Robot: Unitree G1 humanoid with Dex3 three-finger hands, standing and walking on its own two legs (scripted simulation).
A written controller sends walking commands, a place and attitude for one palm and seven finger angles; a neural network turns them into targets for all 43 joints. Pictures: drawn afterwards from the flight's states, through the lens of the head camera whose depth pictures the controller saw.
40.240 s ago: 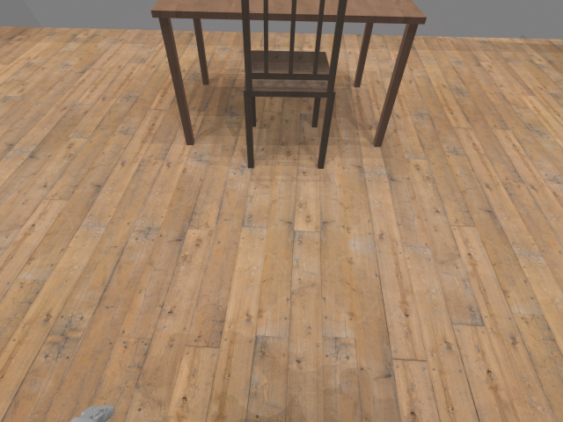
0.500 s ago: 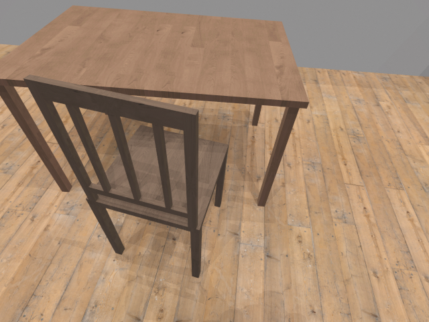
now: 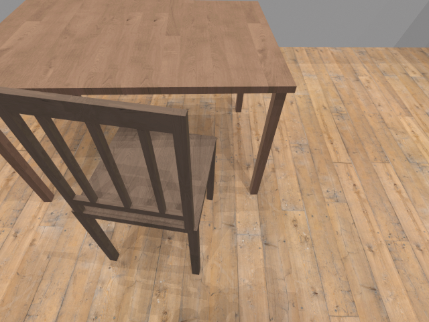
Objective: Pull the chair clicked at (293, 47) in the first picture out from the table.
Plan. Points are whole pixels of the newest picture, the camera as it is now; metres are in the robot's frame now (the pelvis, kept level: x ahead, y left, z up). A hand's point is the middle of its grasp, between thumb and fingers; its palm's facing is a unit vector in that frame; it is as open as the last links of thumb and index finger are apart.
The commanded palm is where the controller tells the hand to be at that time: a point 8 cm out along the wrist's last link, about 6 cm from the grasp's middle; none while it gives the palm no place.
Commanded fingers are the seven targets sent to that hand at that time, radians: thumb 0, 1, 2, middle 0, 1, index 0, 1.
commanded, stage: come to a stop and stand still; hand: left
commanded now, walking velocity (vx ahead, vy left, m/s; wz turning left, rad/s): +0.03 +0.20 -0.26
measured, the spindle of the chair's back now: (113, 170) +0.44 +0.30 -0.05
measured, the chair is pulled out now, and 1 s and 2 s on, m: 0.17 0.17 0.17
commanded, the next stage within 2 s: look again from close up in 1.08 s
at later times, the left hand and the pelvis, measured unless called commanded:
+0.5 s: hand out of the picture +0.07 +0.18 -0.17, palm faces -0.03 -0.97 -0.23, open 7.2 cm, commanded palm none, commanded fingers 0.00 0.90 0.90 -0.20 -0.30 -0.20 -0.30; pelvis +0.00 +0.00 +0.00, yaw -3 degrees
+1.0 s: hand out of the picture -0.03 +0.13 -0.16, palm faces +0.00 -0.98 -0.18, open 7.3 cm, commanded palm none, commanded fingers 0.00 0.90 0.90 -0.20 -0.30 -0.20 -0.30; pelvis -0.03 -0.03 +0.01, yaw +0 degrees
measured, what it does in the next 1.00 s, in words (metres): steps on the spot: right foot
